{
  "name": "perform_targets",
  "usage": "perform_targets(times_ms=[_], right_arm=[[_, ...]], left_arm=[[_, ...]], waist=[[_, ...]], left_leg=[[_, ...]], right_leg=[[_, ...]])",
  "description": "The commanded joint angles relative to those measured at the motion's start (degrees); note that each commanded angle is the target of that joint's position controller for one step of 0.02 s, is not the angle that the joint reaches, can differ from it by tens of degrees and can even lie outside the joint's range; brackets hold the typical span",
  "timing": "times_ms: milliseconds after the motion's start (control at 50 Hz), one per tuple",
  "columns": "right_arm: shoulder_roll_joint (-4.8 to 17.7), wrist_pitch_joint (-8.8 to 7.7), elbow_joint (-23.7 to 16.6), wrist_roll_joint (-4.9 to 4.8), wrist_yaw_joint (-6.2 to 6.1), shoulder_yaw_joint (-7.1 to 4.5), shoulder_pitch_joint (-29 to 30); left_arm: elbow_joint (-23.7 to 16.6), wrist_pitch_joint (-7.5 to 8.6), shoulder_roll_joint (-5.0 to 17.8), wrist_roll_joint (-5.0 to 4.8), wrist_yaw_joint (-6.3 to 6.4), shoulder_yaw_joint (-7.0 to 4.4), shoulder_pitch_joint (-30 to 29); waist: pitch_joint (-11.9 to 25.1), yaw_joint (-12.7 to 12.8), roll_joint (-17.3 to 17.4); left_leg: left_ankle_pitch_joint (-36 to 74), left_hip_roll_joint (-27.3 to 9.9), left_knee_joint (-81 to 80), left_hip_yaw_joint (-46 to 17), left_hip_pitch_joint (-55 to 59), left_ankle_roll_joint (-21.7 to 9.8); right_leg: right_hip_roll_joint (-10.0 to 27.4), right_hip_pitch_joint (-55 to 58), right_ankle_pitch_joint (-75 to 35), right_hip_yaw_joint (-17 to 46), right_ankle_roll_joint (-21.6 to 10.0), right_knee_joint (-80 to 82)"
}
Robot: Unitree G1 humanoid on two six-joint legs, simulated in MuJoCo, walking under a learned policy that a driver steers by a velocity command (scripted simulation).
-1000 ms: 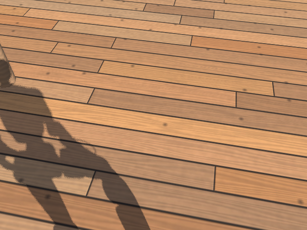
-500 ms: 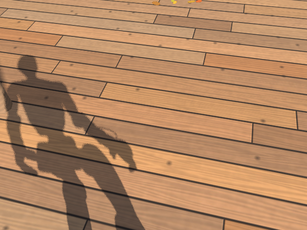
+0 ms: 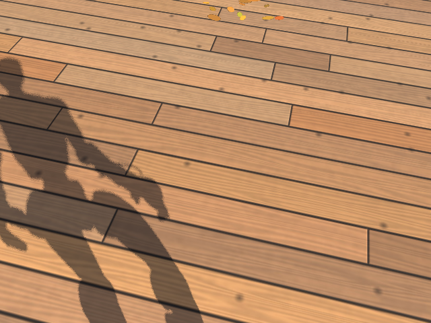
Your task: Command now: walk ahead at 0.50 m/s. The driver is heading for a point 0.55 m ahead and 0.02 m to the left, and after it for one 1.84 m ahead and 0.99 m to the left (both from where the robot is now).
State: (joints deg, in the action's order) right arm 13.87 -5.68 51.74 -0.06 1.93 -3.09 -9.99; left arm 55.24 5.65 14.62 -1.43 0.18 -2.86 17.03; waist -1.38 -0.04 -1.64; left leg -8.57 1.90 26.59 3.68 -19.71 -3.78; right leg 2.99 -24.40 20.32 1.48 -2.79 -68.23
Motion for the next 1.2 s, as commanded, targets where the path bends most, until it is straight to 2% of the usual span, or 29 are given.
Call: perform_targets(times_ms=[20,80,200,300,340,380,400,420,440,460,480,520,560,600,680,740,780,800,820,840,900,1000,1020,1040,1060,1080,1100,1120,1200], right_arm=[[4.42,-0.92,-1.38,0.54,0.21,-0.67,-1.36],[7.07,-1.14,0.23,0.46,-0.71,-1.26,-4.41],[7.91,-0.26,2.25,-0.29,-2.13,-1.16,-9.87],[8.52,0.80,4.85,-0.74,-2.35,-1.48,-14.74],[8.60,1.60,5.24,-0.56,-2.72,-1.61,-13.95],[9.51,2.20,4.98,-0.56,-3.01,-1.86,-11.90],[8.88,2.40,4.61,-0.64,-3.03,-1.57,-10.83],[7.34,2.13,3.41,0.13,-3.01,-0.85,-11.28],[0.50,1.29,4.20,1.19,-2.38,1.27,-19.49],[3.17,0.50,6.48,-0.47,-1.97,0.77,-22.12],[7.23,0.37,5.18,-1.92,-2.01,-0.40,-16.69],[6.67,1.54,3.36,-1.16,-3.10,-0.69,-8.67],[4.12,3.52,3.79,-0.33,-3.71,-0.68,-10.53],[1.51,4.61,4.09,-0.20,-4.21,-0.14,-11.57],[3.43,6.32,3.80,0.17,-4.56,-0.47,-8.01],[3.53,6.83,3.90,0.76,-4.46,-0.78,-5.39],[4.50,6.55,3.64,1.60,-4.53,-0.85,-4.45],[6.88,6.31,3.27,1.26,-4.69,-1.10,-4.14],[9.57,6.11,3.71,0.20,-4.54,-1.94,-1.95],[7.98,5.72,2.49,-0.07,-4.30,-1.85,0.37],[8.00,4.83,0.34,-0.08,-4.12,-2.23,3.07],[7.91,5.23,-2.35,-0.58,-4.73,-3.04,1.64],[7.09,5.46,-3.31,-0.64,-4.84,-2.89,2.53],[5.73,5.78,-4.20,-0.74,-4.86,-2.55,2.68],[4.57,6.09,-4.67,-0.49,-4.63,-2.32,1.20],[6.43,6.45,-5.34,-0.27,-4.30,-3.00,2.28],[7.14,6.90,-5.43,-0.72,-4.00,-3.59,2.39],[5.98,7.46,-5.35,-1.32,-3.87,-3.43,1.69],[3.82,7.92,-6.62,-1.26,-2.61,-2.39,3.35]], left_arm=[[-2.94,-0.49,3.22,0.43,0.61,-1.40,2.31],[-4.56,-1.30,3.30,0.91,0.91,-1.73,-1.59],[-8.09,-0.70,1.82,0.93,0.00,-1.26,-13.75],[-10.98,-0.14,1.86,0.28,-1.53,-0.59,-21.68],[-11.61,0.40,2.29,0.68,-2.24,-0.61,-21.78],[-9.89,0.90,4.69,1.22,-2.41,-1.64,-15.00],[-7.20,1.13,6.83,1.71,-2.23,-2.71,-7.24],[-5.27,1.26,10.78,2.78,-1.77,-3.62,0.73],[-4.51,0.54,14.11,3.54,-1.38,-3.82,4.52],[-3.95,-0.03,10.40,2.18,-1.65,-2.91,6.93],[-4.93,-0.30,8.64,1.52,-1.66,-2.31,1.91],[-6.31,-0.29,4.65,1.73,-1.32,-0.78,-7.67],[-5.67,-0.28,2.92,2.94,-1.40,-0.17,-10.70],[-4.99,-0.31,3.73,3.66,-1.25,-0.25,-12.09],[-3.86,-1.53,5.94,2.69,-0.23,-0.67,-11.81],[-3.01,-2.69,4.86,1.91,0.24,-0.14,-12.43],[-1.45,-3.07,2.94,1.89,0.35,0.58,-9.61],[-1.35,-3.11,3.43,2.27,0.50,0.33,-8.37],[-1.61,-3.56,3.45,2.17,1.16,-0.01,-6.39],[-1.83,-3.90,5.14,2.37,1.98,-0.41,-7.96],[-1.93,-4.86,6.15,2.15,3.38,-1.53,-6.55],[-3.09,-5.69,5.83,1.83,3.79,-2.85,-5.02],[-2.95,-5.85,6.53,1.93,3.93,-3.22,-3.24],[-2.68,-5.92,7.97,2.16,4.12,-3.62,-1.15],[-3.36,-5.74,9.12,2.46,4.28,-3.75,-2.86],[-4.61,-5.16,8.30,2.96,4.53,-3.26,-3.35],[-5.80,-4.62,8.23,2.98,4.66,-2.97,-5.44],[-6.81,-4.29,9.09,2.38,4.64,-3.18,-9.50],[-5.98,-5.13,11.42,1.80,4.28,-4.19,-11.45]], waist=[[3.37,1.06,6.31],[0.83,1.08,4.83],[-1.36,-2.35,4.75],[-3.87,-4.88,4.69],[-3.72,-3.74,5.36],[1.20,0.14,7.38],[5.79,3.88,6.59],[13.44,5.90,2.52],[22.57,3.04,-12.60],[30.40,4.69,-11.36],[22.79,4.32,-7.10],[10.75,1.35,-0.17],[8.66,-2.16,-1.91],[8.22,-3.66,-3.95],[9.57,-2.56,-4.70],[4.78,-2.81,-4.04],[1.43,-2.34,-1.77],[0.20,-0.50,1.73],[-1.06,2.26,9.41],[-1.96,1.45,10.04],[0.11,2.22,9.45],[4.19,1.50,5.32],[4.83,2.20,2.42],[5.90,2.75,-2.88],[6.70,1.84,-10.37],[7.13,2.77,-9.99],[6.93,1.69,-5.14],[5.53,-0.33,-3.17],[4.86,0.45,-6.25]], left_leg=[[4.67,-14.64,-17.31,-16.67,8.49,-9.44],[9.76,-14.46,-19.62,-13.10,8.16,-10.37],[10.83,-12.38,-20.42,-7.84,12.48,-7.70],[10.60,-15.31,-17.61,-7.97,21.16,-7.63],[20.95,-15.78,-12.96,-7.35,23.14,-6.28],[36.32,-14.60,-4.95,-6.61,23.85,-4.07],[40.81,-11.43,3.71,-4.92,22.30,-2.22],[27.85,-7.93,17.05,-3.06,12.60,0.39],[-17.62,1.49,40.17,-1.81,-8.32,4.58],[-31.20,2.78,49.99,-12.00,-11.73,5.07],[-28.52,-0.57,51.34,-12.23,-14.88,4.65],[-21.23,-5.53,44.14,-8.33,-14.01,5.25],[-17.11,-7.41,35.95,-7.90,-4.24,5.32],[-15.72,-6.77,26.45,-6.26,1.27,5.75],[-6.49,-6.06,14.93,-5.20,6.58,5.51],[-1.61,-5.10,6.00,-3.78,10.58,3.94],[0.70,-7.32,-1.20,-6.12,11.79,2.30],[2.26,-9.60,-2.39,-8.16,9.88,1.07],[-7.67,-8.58,-3.69,-9.17,2.38,-0.33],[-10.92,-8.12,-6.12,-10.40,-2.59,-0.32],[-3.49,-8.40,-5.39,-13.21,-4.09,-0.29],[4.56,-7.04,2.30,-14.58,-5.72,-1.79],[3.33,-5.34,6.32,-12.45,-9.11,-0.52],[-0.02,-2.84,13.13,-8.27,-12.43,1.59],[-15.17,-1.24,22.60,-3.83,-14.76,3.26],[-27.11,-3.30,35.58,-4.76,-18.09,4.30],[-27.36,-5.05,42.05,-6.90,-18.76,4.61],[-24.29,-7.18,39.77,-8.12,-18.06,4.69],[-15.32,-5.34,21.86,-0.88,-5.68,5.07]], right_leg=[[5.74,-8.81,-5.51,2.41,-0.24,1.55],[6.31,-13.29,-11.48,1.88,1.26,8.14],[4.16,-15.05,-26.69,-0.34,2.15,27.98],[2.44,-16.76,-23.96,-1.22,1.36,36.08],[1.02,-13.98,-20.84,-1.77,0.06,38.86],[-2.15,-3.13,-20.31,-3.48,-1.75,40.78],[-3.73,7.39,-26.06,-4.75,-3.21,43.20],[3.97,24.16,-46.89,1.85,-6.25,39.23],[20.48,46.47,-67.76,21.28,-16.68,36.48],[22.66,48.13,-62.53,29.66,-20.08,40.09],[19.59,40.21,-57.24,22.18,-17.11,41.99],[14.28,23.04,-50.86,12.49,-13.12,46.70],[11.46,11.65,-47.46,7.86,-11.62,50.25],[9.72,6.52,-48.11,3.99,-11.78,51.75],[9.45,5.25,-26.82,4.08,-10.85,54.53],[7.12,0.57,0.40,4.82,-7.37,56.14],[4.50,-0.39,8.98,4.92,-3.12,54.94],[1.83,0.60,7.83,2.64,-1.11,51.57],[-1.98,4.91,3.26,-2.19,0.31,49.69],[-2.53,9.56,-0.93,-3.91,1.01,45.90],[-2.28,13.15,-6.44,-5.41,0.06,41.28],[0.96,15.45,-10.14,-3.94,-1.88,39.48],[3.91,18.20,-11.24,-1.59,-3.29,41.75],[10.30,21.10,-14.56,3.82,-6.28,45.95],[19.20,21.89,-21.65,11.46,-11.10,49.55],[24.96,22.36,-28.40,15.68,-15.42,51.20],[25.24,21.28,-30.14,14.09,-15.86,51.33],[22.46,19.58,-27.02,9.29,-13.00,51.37],[14.59,14.30,-28.57,-5.82,-7.11,48.75]])
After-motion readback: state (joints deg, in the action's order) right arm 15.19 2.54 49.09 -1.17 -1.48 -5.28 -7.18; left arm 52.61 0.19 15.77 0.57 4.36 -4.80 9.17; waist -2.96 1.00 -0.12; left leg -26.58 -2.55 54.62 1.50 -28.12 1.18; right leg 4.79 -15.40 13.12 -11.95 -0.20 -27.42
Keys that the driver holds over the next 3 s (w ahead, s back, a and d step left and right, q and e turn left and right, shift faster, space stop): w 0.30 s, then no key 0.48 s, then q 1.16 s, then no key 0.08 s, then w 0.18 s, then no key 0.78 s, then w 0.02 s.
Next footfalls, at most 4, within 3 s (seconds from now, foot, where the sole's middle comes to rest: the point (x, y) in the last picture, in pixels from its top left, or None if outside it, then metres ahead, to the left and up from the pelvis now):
0.42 right None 0.41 -0.15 -0.77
0.78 left None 0.39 0.09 -0.77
1.30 left None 0.37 0.12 -0.77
1.84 right None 0.46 -0.07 -0.77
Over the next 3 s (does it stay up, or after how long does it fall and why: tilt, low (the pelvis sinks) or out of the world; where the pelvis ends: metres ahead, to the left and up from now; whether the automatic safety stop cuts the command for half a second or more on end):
stays up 0.43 0.09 -0.01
